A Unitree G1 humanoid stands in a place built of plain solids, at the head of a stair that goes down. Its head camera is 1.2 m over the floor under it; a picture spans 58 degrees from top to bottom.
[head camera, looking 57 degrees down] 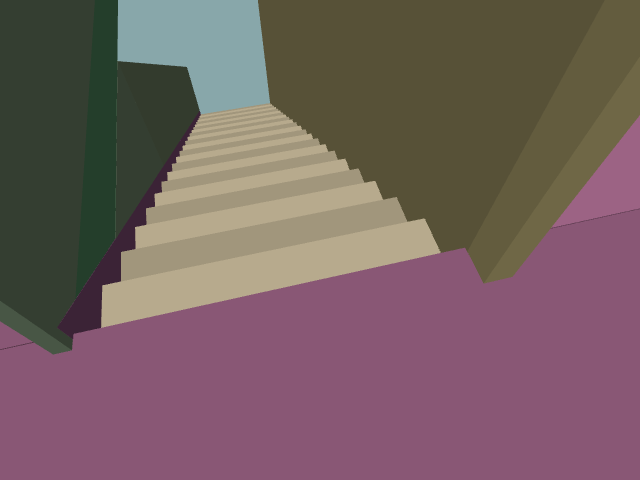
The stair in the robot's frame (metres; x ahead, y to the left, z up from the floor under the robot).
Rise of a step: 0.18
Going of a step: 0.26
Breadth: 1.23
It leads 14 degrees to the left of straight ahead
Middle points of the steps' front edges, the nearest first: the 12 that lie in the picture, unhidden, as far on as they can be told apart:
0.60 0.12 0.00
0.85 0.18 -0.17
1.10 0.24 -0.35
1.35 0.30 -0.53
1.60 0.37 -0.71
1.84 0.43 -0.88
2.09 0.49 -1.06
2.34 0.55 -1.24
2.59 0.61 -1.42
2.83 0.67 -1.59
3.08 0.74 -1.77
3.33 0.80 -1.95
